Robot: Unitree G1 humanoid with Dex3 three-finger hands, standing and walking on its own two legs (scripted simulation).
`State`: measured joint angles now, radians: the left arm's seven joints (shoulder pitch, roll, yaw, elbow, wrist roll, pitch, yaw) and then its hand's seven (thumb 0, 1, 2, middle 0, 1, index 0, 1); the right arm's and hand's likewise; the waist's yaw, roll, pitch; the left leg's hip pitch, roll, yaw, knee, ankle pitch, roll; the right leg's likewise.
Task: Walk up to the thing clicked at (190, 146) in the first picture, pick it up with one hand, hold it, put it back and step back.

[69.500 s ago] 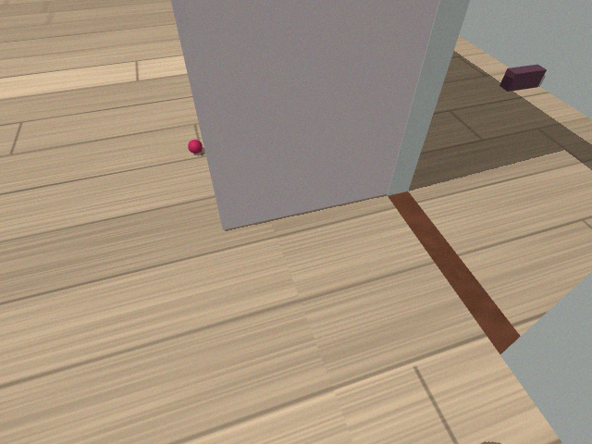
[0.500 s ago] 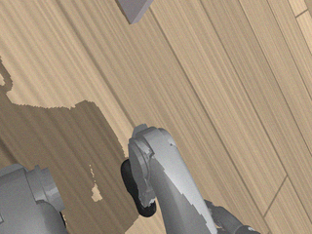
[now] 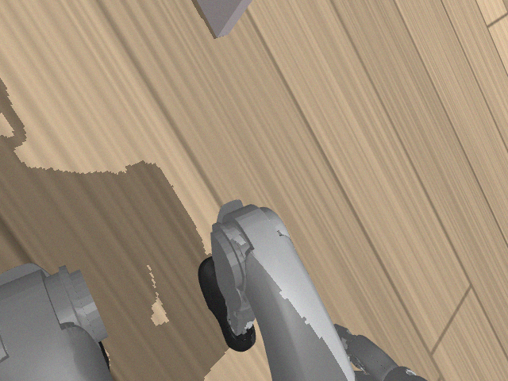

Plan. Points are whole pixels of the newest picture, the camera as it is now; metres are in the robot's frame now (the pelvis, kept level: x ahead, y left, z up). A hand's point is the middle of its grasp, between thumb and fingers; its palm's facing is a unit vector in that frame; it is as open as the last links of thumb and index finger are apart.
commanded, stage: withdraw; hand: left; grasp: from above
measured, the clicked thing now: out of the picture +0.46 +0.34 -0.27
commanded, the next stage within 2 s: home in 0.90 s
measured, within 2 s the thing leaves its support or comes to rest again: neither
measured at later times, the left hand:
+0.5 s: hand out of the picture +0.45 +0.37 -0.08, palm faces -0.37 -0.08 -0.92, open 14.1 cm
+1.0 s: hand out of the picture +0.44 +0.36 -0.14, palm faces -0.42 -0.10 -0.90, open 14.0 cm
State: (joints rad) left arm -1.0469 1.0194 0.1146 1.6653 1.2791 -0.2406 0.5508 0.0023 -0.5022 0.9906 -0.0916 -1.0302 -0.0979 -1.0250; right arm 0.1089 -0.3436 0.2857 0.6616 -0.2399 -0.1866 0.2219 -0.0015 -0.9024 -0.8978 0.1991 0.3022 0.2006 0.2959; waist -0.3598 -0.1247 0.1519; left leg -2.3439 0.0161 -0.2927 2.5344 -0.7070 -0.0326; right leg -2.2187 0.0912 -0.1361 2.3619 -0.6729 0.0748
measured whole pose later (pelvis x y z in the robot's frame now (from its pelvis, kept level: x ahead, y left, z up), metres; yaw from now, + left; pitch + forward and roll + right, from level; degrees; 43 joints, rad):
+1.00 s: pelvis -0.01 -0.01 +0.02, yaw +5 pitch +32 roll -10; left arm -1.05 0.88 0.08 1.45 1.29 -0.27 0.33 0.00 -0.52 1.01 -0.09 -1.01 -0.09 -1.01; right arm 0.19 -0.32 0.15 0.66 -0.15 -0.01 0.12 0.00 -0.91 -0.90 0.20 0.30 0.20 0.29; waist -0.28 -0.03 0.02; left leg -2.34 0.00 -0.20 2.40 -0.63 -0.03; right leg -2.23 0.04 -0.07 2.30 -0.65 0.06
